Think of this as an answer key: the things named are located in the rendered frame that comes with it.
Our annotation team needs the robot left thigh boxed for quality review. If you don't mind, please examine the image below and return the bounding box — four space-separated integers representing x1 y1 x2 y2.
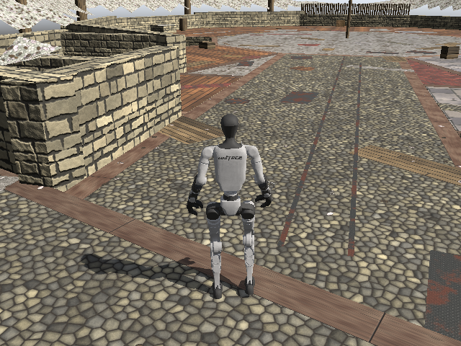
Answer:
206 202 222 254

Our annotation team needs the right robot upper arm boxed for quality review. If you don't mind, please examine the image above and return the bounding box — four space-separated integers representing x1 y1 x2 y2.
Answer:
245 145 265 185

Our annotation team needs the right robot shin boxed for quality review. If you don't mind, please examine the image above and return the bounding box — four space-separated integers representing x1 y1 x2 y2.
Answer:
244 235 254 285

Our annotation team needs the left robot forearm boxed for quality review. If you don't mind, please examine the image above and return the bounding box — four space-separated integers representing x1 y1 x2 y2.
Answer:
188 175 202 203

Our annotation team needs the right robot hand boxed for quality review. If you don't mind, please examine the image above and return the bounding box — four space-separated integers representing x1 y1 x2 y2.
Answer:
255 195 272 208

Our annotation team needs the left robot upper arm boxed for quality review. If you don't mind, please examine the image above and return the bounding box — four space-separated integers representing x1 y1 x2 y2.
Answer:
195 146 215 186

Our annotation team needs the right robot forearm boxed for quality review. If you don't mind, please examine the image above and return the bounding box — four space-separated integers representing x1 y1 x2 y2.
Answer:
258 173 271 198

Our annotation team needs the left robot hand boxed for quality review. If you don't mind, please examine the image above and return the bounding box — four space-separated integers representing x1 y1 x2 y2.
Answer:
187 200 203 216

